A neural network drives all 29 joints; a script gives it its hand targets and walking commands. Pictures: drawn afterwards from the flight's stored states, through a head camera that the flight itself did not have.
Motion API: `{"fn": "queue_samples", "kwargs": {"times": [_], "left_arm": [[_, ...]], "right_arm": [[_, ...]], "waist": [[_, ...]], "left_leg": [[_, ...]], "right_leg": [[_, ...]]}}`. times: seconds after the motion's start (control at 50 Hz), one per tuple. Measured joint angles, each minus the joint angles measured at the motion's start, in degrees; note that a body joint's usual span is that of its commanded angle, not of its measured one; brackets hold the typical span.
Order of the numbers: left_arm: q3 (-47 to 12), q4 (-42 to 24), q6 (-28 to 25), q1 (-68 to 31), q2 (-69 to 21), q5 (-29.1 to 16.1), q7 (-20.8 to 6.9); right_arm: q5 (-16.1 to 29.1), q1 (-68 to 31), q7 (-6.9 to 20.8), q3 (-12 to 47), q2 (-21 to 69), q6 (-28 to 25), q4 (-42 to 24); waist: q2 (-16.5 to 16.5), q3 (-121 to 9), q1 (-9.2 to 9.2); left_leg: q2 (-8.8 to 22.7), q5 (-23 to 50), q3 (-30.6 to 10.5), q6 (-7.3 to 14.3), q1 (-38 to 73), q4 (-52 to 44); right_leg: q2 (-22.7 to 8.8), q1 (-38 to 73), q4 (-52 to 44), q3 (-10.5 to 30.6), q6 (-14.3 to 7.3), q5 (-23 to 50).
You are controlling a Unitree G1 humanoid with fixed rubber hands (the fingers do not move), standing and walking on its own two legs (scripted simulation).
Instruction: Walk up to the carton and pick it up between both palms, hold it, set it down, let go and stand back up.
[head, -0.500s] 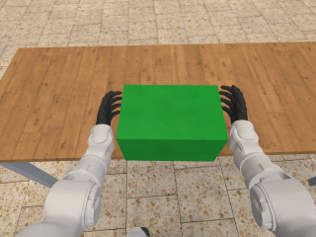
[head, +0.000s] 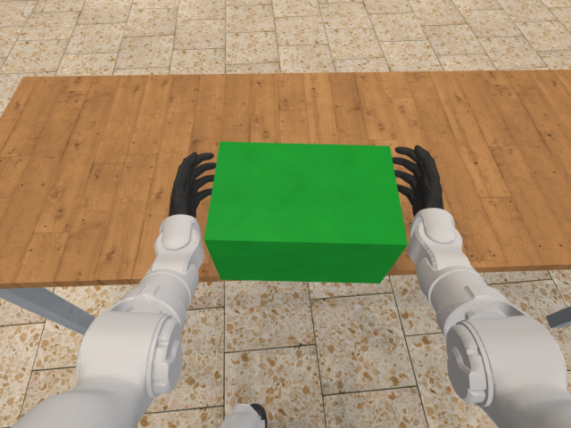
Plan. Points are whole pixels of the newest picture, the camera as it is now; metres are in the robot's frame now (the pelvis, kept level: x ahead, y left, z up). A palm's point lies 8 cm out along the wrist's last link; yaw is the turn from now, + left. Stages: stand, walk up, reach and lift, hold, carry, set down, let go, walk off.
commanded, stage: reach and lift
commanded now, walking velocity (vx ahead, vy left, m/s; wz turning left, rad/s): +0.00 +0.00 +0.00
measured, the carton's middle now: (302, 215) +0.43 +0.02 -0.01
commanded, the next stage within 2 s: none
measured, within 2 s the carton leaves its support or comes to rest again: leaves its support in 1.68 s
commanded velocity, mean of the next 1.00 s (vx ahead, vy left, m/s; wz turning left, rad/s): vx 0.00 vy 0.00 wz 0.00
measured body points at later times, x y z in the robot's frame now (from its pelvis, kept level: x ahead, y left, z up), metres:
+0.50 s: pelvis +0.01 +0.00 +0.02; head +0.11 +0.02 +0.46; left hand +0.42 +0.20 +0.02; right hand +0.43 -0.15 +0.04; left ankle +0.06 +0.11 -0.71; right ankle -0.01 -0.11 -0.71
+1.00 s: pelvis +0.02 -0.01 +0.03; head +0.12 +0.01 +0.47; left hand +0.41 +0.20 +0.02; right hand +0.43 -0.15 +0.04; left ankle +0.06 +0.11 -0.71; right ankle -0.01 -0.11 -0.71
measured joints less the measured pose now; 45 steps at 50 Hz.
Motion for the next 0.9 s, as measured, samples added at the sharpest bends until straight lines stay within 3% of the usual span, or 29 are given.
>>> {"fn": "queue_samples", "kwargs": {"times": [0.1, 0.26, 0.46, 0.62, 0.9], "left_arm": [[2.6, 2.45, -2.95, 0.08, 0.15, 4.38, -0.57], [4.46, 6.06, -6.88, 1.73, -0.16, 5.72, -1.3], [5.49, 5.81, -7.08, 2.46, -0.62, 7.08, -1.49], [7.63, 2.54, -7.94, 4.73, -1.37, 10.06, -0.87], [10.65, 1.0, -8.28, 6.08, -1.78, 12.82, -1.87]], "right_arm": [[-9.39, 1.72, 1.04, -8.53, 2.52, -1.59, -1.57], [-17.49, 4.76, 2.01, -15.84, 4.9, -4.65, -2.2], [-20.2, 5.99, 2.19, -18.61, 5.43, -6.46, -1.94], [-22.49, 6.49, 1.9, -19.52, 5.71, -9.82, -1.94], [-27.18, 8.38, 1.1, -22.12, 7.14, -10.59, -4.34]], "waist": [[0.41, 2.29, -0.48], [0.68, 3.01, -0.66], [0.03, 3.43, -0.31], [1.6, 4.74, -0.18], [0.54, 4.31, -0.04]], "left_leg": [[-0.14, 1.01, 0.07, -0.06, 3.82, -2.84], [-0.91, 1.66, 0.47, 0.3, 8.02, -5.91], [-0.92, 2.37, 0.55, 0.15, 10.18, -8.5], [-0.54, 3.96, 0.09, -0.09, 11.96, -11.65], [-0.76, 6.45, 0.08, -0.45, 13.77, -16.67]], "right_leg": [[-0.09, 3.98, -3.25, -0.06, -0.48, 1.0], [-0.88, 7.94, -5.85, 0.12, -0.17, 1.42], [-0.92, 10.22, -8.79, 0.02, -0.27, 2.36], [-0.47, 12.81, -13.59, -0.58, -0.45, 4.79], [-0.68, 14.04, -17.27, -1.0, -0.88, 6.48]]}}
